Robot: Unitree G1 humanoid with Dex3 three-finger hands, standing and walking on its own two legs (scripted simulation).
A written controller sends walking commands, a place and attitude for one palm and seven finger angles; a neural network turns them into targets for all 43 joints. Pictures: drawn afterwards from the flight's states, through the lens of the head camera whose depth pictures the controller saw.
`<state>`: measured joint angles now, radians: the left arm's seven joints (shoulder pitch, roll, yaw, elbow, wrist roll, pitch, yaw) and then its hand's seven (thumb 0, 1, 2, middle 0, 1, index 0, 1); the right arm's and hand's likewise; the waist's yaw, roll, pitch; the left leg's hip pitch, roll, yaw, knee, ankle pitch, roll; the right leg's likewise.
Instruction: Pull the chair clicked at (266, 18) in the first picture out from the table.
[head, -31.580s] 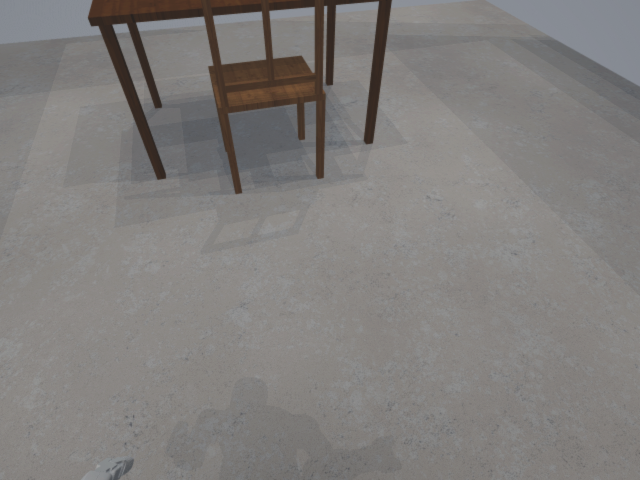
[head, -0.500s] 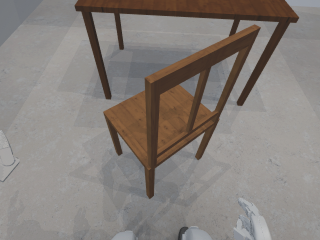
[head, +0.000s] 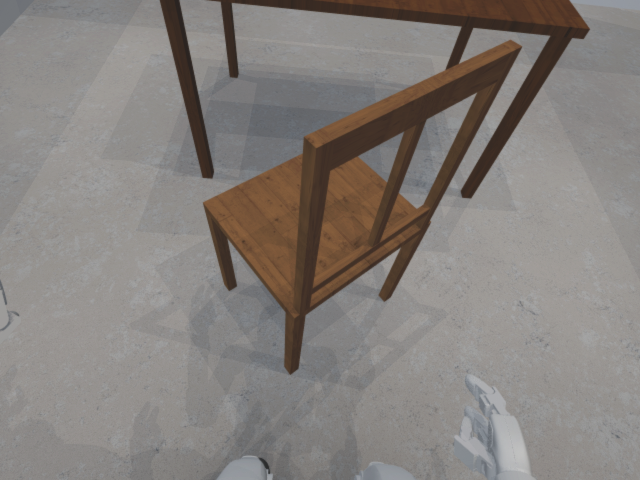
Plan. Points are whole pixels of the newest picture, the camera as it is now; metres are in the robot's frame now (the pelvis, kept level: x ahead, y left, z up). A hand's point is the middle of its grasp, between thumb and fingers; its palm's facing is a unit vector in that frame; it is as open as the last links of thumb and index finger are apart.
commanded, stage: step back with the hand held close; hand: left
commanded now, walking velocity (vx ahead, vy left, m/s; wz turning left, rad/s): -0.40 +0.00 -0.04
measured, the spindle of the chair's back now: (391, 191) +0.60 -0.09 -0.06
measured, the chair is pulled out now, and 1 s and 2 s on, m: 0.47 0.47 0.47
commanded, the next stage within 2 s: stop stepping back and stand still in 0.16 s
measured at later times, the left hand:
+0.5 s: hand (23, 475) +0.11 +0.22 +0.15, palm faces +0.38 -0.78 -0.50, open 7.4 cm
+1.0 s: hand out of the picture +0.08 +0.23 +0.16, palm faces +0.45 -0.77 -0.46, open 7.4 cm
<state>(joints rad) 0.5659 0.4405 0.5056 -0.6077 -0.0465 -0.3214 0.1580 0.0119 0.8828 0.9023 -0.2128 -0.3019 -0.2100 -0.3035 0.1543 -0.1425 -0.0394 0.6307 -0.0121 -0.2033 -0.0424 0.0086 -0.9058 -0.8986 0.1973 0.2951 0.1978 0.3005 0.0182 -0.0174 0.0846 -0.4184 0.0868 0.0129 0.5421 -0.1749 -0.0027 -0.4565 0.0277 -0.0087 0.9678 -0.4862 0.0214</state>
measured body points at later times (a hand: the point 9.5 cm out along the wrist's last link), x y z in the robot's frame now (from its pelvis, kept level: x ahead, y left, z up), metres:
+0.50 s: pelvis -0.09 -0.04 +0.00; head -0.08 -0.04 +0.45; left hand +0.09 +0.26 +0.18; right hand +0.03 -0.32 -0.09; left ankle -0.09 +0.09 -0.74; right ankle -0.12 -0.16 -0.74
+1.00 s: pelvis -0.11 -0.03 -0.01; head -0.10 -0.03 +0.44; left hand +0.05 +0.27 +0.19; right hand +0.04 -0.25 -0.10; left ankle -0.09 +0.09 -0.73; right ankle -0.12 -0.16 -0.74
